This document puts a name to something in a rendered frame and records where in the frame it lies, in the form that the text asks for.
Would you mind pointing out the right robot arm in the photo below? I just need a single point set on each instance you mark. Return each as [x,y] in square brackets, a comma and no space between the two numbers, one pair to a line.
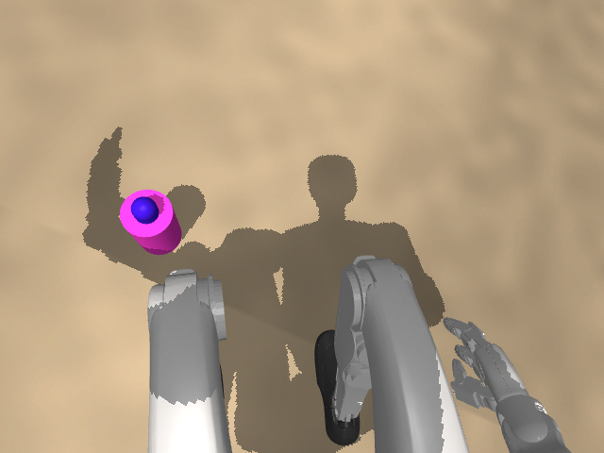
[527,428]

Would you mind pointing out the right robot foot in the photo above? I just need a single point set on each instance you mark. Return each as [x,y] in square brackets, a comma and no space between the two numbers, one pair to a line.
[340,433]

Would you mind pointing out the right robot hand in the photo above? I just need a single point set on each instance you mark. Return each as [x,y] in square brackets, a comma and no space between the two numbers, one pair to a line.
[490,364]

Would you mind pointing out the bottle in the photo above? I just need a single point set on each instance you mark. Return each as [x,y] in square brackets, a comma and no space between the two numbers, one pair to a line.
[150,219]

